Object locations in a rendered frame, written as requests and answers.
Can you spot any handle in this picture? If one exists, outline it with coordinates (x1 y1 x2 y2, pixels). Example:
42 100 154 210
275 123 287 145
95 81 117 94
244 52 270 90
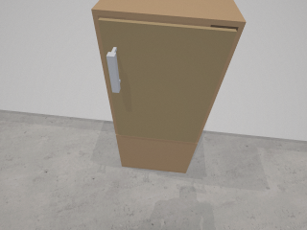
106 47 121 93

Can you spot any cupboard door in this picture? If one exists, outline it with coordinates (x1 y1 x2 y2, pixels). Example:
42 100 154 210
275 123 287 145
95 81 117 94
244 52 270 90
98 17 237 143

